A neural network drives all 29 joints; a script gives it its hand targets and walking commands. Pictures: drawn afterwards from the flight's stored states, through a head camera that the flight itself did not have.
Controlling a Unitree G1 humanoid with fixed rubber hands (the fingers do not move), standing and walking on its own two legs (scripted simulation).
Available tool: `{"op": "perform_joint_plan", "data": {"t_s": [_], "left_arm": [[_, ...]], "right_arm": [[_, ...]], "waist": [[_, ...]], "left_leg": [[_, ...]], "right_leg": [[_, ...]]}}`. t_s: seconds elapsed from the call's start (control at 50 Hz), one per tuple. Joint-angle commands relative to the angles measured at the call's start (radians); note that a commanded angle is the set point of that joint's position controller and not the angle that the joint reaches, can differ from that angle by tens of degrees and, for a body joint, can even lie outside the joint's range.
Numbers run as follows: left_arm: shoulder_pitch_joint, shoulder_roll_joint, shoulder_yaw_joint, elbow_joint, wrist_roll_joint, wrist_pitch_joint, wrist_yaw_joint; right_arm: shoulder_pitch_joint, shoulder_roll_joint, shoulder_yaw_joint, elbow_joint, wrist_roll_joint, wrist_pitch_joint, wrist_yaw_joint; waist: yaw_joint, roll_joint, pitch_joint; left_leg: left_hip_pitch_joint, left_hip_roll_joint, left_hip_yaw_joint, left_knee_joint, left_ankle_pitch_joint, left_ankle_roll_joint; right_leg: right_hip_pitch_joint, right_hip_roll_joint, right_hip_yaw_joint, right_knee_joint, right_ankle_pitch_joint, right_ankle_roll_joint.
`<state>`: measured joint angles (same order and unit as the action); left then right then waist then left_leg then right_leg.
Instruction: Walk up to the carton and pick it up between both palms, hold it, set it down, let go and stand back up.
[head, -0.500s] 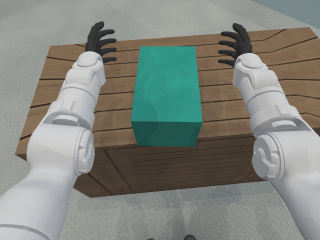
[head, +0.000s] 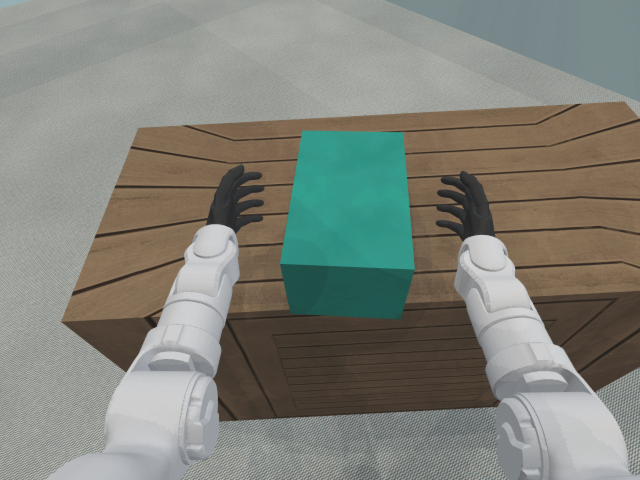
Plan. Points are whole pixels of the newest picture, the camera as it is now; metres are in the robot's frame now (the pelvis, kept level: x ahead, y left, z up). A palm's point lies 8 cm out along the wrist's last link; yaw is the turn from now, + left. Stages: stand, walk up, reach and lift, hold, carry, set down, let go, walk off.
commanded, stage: set down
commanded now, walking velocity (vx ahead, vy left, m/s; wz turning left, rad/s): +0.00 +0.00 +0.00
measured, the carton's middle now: (348, 219) +0.51 -0.01 -0.02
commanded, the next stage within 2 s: none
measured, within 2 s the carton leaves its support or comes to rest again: neither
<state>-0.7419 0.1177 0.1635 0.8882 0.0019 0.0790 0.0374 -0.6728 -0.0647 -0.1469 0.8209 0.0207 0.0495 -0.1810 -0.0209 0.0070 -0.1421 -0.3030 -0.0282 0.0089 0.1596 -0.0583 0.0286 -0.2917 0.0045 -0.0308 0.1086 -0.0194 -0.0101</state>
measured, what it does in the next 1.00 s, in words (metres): stands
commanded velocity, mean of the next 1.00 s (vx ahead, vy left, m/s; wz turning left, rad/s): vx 0.00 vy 0.00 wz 0.00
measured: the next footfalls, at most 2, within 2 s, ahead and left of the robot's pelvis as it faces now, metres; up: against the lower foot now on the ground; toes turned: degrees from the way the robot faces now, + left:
none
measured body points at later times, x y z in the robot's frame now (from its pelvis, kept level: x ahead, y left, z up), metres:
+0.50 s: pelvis -0.01 +0.01 +0.00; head +0.00 +0.01 +0.45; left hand +0.35 +0.16 +0.04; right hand +0.34 -0.17 +0.03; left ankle +0.00 +0.10 -0.75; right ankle +0.00 -0.11 -0.75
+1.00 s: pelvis +0.00 +0.01 +0.00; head +0.01 +0.02 +0.45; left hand +0.28 +0.18 -0.01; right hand +0.27 -0.18 -0.02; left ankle +0.00 +0.10 -0.75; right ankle +0.00 -0.11 -0.75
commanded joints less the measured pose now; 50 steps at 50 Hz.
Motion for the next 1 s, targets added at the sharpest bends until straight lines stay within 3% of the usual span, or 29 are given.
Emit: {"op": "perform_joint_plan", "data": {"t_s": [0.0,0.28,0.78,0.88,0.98], "left_arm": [[-0.342,0.107,0.002,-0.195,0.005,-0.044,-0.002],[-0.161,0.042,-0.08,-0.306,-0.027,-0.095,0.013],[0.35,0.005,-0.191,-0.563,-0.04,-0.188,0.031],[0.384,0.022,-0.223,-0.611,-0.06,-0.128,0.055],[0.532,0.039,-0.247,-0.742,-0.064,-0.038,0.064]], "right_arm": [[-0.338,-0.079,0.012,-0.179,0.008,-0.061,-0.014],[-0.141,-0.072,0.038,-0.28,0.039,-0.125,-0.01],[0.354,-0.051,0.122,-0.456,0.072,-0.24,-0.003],[0.39,-0.068,0.115,-0.49,0.071,-0.188,0.007],[0.509,-0.087,0.149,-0.588,0.105,-0.124,0.011]], "waist": [[0.003,0.001,-0.524],[0.032,0.004,-0.375],[0.064,-0.007,-0.134],[0.06,-0.009,-0.094],[0.066,-0.009,-0.132]], "left_leg": [[0.215,-0.029,-0.006,0.08,0.371,-0.057],[0.264,0.002,-0.009,0.103,0.25,-0.046],[0.235,0.033,-0.019,0.118,0.099,-0.016],[0.182,0.042,-0.016,0.114,-0.021,-0.01],[0.222,0.041,-0.019,0.139,0.147,-0.029]], "right_leg": [[0.334,0.027,0.042,0.099,0.295,-0.018],[0.233,0.015,0.041,0.1,0.082,-0.038],[0.216,-0.016,0.075,0.13,-0.038,-0.065],[0.174,-0.021,0.064,0.144,-0.111,-0.063],[0.205,-0.013,0.072,0.152,-0.024,-0.063]]}}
